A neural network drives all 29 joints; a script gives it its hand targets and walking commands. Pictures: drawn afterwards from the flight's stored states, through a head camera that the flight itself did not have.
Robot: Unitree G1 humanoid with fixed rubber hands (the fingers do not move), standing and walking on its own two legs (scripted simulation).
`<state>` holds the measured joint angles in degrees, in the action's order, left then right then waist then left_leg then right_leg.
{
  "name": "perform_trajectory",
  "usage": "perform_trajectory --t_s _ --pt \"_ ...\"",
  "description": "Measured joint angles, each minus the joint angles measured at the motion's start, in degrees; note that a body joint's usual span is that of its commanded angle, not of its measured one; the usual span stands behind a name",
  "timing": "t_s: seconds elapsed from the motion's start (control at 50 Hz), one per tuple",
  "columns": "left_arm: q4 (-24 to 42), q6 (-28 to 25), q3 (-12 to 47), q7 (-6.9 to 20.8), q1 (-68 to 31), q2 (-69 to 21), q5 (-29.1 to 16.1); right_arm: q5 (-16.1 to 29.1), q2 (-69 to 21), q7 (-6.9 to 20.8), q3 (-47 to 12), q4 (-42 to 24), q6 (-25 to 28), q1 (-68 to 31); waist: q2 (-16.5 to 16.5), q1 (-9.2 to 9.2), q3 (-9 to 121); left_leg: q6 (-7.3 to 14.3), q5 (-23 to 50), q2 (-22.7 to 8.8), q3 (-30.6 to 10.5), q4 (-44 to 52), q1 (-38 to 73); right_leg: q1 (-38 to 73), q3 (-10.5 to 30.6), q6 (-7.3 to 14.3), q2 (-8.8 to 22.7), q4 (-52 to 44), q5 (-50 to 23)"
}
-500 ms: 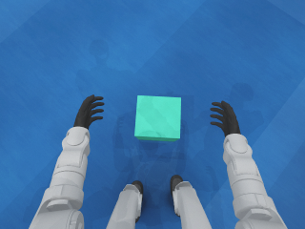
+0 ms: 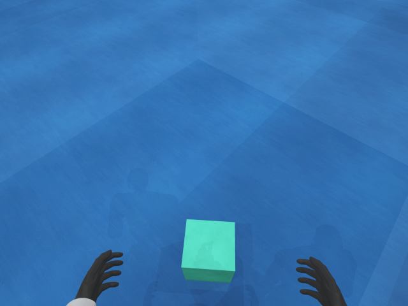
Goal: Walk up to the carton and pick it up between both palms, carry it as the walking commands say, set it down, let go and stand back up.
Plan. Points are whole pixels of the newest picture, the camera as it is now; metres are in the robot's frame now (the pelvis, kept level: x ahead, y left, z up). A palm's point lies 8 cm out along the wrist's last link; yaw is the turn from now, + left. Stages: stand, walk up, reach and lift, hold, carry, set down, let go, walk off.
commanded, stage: let go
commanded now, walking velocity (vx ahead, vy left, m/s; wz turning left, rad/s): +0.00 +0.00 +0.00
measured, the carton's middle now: (209, 252) +0.42 +0.00 -0.65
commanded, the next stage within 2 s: stand in 0.46 s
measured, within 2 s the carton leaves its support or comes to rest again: neither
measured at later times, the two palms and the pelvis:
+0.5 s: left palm out of the picture +0.13 +0.24 -0.07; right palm out of the picture +0.15 -0.23 -0.07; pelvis -0.01 +0.00 +0.00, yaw +1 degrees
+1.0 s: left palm out of the picture +0.08 +0.28 -0.10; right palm out of the picture +0.13 -0.26 -0.10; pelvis +0.00 +0.01 +0.00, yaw +2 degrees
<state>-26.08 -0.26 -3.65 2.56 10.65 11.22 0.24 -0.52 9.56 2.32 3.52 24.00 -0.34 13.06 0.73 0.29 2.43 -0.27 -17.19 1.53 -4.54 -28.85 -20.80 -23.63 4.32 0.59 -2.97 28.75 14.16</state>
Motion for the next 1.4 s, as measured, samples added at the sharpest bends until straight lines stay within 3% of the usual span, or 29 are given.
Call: perform_trajectory --t_s 0.18,0.34,0.46,0.58,0.72,1.12,1.4 --pt "1.3 4.5 1.4 1.6 2.8 0.4 0.2 0.2 1.0 0.8 -0.8 -1.0 -4.3 2.6 0.5 0.54 -8.1 -0.1 0.8 -0.4 -0.5 3.1 13.8 14.2 -0.4 0.1 0.0 -3.8 -0.9" --pt "2.2 7.2 1.0 2.8 1.9 0.0 0.4 -1.0 2.0 1.6 -1.3 -1.7 -7.8 0.1 0.3 0.19 -11.6 0.1 0.9 0.0 -0.9 3.2 17.7 18.1 -0.8 0.0 0.3 -3.5 -0.7" --pt "2.5 8.4 0.7 2.3 2.0 -0.1 0.2 0.1 2.7 1.0 -1.8 -1.6 -9.7 -0.9 0.3 0.22 -12.2 0.1 0.2 -0.1 -0.9 2.4 18.3 18.8 -0.9 0.2 0.2 -3.0 -0.1" --pt "-7.8 3.6 -0.4 -2.2 0.9 2.7 0.3 -0.1 4.9 -2.5 -1.4 8.8 -3.6 -3.0 0.6 -0.01 -7.5 0.1 -1.1 0.4 -0.8 -0.2 13.1 13.3 -0.8 -0.1 0.4 0.3 1.6" --pt "-13.6 1.2 -2.0 -4.3 1.7 4.8 0.8 -0.5 7.3 -3.8 0.0 15.8 0.3 -2.1 0.7 0.64 -5.3 0.4 -1.6 0.7 -1.2 -0.3 11.5 12.0 -1.2 -0.2 0.8 0.3 2.2" --pt "-23.8 0.6 1.0 -5.0 2.0 3.1 0.7 -0.4 6.9 -5.1 -1.6 24.6 1.2 -1.7 0.7 0.12 -4.2 0.9 0.5 1.2 -1.2 2.8 13.5 14.2 -1.2 -0.8 1.5 -3.0 0.2" --pt "-27.5 0.0 1.3 -5.0 2.4 4.4 0.4 -0.2 7.7 -4.8 -1.7 29.3 1.0 -0.2 0.5 0.15 -5.1 0.6 2.6 1.2 -1.3 4.7 13.7 14.1 -1.3 -0.6 1.7 -4.3 -1.5"
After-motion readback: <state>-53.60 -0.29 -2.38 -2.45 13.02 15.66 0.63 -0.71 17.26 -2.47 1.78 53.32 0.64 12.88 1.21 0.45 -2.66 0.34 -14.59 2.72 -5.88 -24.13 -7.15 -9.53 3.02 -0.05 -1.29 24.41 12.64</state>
